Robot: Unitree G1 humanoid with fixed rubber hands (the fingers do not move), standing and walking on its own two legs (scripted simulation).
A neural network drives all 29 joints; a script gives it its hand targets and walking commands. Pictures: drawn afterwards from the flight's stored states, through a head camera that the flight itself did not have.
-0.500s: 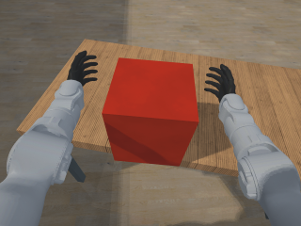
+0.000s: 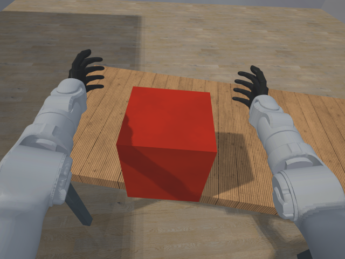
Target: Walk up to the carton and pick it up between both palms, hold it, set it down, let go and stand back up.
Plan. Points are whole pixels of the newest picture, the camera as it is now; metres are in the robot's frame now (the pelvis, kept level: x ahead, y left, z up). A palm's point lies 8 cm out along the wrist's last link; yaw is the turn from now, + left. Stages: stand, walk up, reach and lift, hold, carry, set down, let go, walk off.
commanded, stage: set down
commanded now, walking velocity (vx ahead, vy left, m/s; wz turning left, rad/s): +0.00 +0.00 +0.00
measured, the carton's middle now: (167, 146) +0.43 -0.02 +0.00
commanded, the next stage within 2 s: none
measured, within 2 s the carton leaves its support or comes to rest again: neither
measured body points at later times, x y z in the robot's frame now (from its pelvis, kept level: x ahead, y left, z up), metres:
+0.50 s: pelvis +0.01 +0.00 +0.01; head +0.02 +0.01 +0.46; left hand +0.44 +0.20 +0.11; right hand +0.41 -0.21 +0.09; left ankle +0.01 +0.11 -0.74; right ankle +0.01 -0.07 -0.74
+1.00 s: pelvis +0.00 +0.01 +0.00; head +0.00 +0.02 +0.45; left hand +0.37 +0.22 +0.05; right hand +0.34 -0.20 +0.04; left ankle +0.01 +0.11 -0.74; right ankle +0.01 -0.07 -0.74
